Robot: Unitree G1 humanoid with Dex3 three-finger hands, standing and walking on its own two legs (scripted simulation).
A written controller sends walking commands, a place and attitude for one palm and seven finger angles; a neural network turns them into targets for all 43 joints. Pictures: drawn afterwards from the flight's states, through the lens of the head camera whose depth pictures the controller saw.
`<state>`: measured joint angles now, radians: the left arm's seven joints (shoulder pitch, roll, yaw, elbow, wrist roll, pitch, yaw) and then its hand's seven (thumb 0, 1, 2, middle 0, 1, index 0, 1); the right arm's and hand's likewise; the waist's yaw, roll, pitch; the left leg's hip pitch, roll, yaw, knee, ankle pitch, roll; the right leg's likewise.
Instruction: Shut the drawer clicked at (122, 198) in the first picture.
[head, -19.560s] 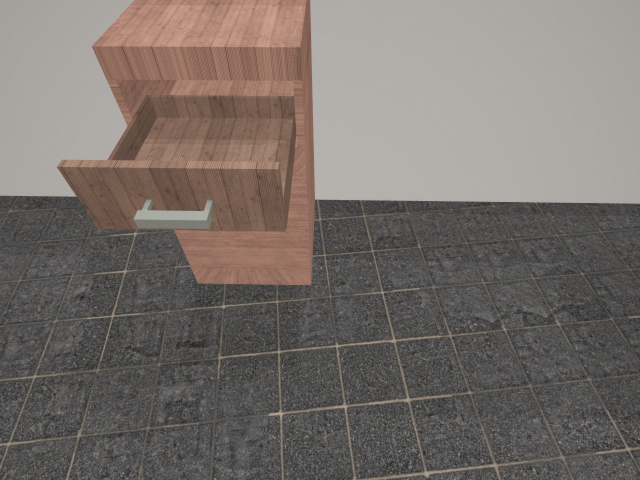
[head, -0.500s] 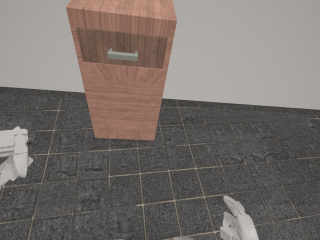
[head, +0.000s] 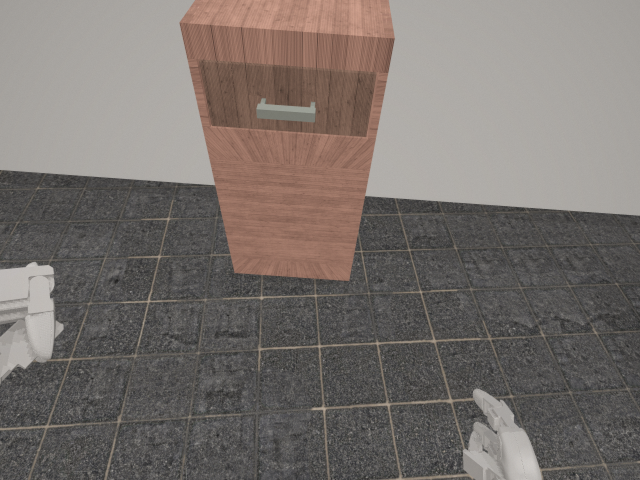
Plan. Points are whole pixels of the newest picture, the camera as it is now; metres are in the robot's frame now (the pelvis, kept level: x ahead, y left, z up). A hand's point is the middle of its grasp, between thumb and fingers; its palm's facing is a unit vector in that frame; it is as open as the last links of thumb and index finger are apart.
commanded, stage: stop stepping back and stand still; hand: left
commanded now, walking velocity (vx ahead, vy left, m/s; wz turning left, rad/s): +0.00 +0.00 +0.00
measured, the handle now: (287, 108) +0.87 +0.11 -0.03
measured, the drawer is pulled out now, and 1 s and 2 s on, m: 0.00 0.00 0.00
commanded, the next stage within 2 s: let the arm hang, fingers relaxed in 0.18 s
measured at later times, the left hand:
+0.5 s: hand out of the picture +0.09 +0.23 -0.12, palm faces +0.02 -0.96 -0.29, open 3.1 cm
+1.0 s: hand out of the picture -0.09 +0.23 -0.16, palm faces +0.07 -0.97 -0.25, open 6.6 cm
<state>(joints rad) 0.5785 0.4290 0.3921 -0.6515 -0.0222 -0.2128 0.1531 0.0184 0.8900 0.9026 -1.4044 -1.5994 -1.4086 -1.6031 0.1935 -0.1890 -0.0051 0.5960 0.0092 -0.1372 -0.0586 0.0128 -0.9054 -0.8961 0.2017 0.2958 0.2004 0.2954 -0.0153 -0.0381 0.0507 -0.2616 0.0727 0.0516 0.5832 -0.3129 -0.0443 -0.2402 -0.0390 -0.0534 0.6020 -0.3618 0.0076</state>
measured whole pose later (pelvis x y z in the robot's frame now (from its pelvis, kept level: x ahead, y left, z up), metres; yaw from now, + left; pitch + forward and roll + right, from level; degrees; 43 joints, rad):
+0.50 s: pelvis -0.03 +0.03 -0.01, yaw +2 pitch +0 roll +0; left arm 0.30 0.23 0.03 0.57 0.03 0.05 0.00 0.01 0.91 0.90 -1.23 -1.43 -1.23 -1.44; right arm 0.16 -0.26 -0.01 0.79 -0.02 0.01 0.02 0.01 -0.91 -0.90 0.20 0.30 0.20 0.30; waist -0.02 0.03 0.03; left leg -0.36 0.02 0.04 0.66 -0.30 0.00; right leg -0.32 -0.09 -0.06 0.67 -0.35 0.04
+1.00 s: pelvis -0.05 +0.04 +0.01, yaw +2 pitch -2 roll -1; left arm 0.33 0.20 0.02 1.11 0.01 0.02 0.02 0.01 0.91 0.90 -0.32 -0.45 -0.33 -0.45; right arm 0.31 -0.16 -0.02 1.07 -0.01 0.03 -0.01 0.01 -0.91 -0.90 0.20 0.30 0.20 0.30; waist 0.00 0.03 0.06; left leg -0.28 0.02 0.04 0.48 -0.17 0.01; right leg -0.22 -0.07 -0.06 0.46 -0.21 0.03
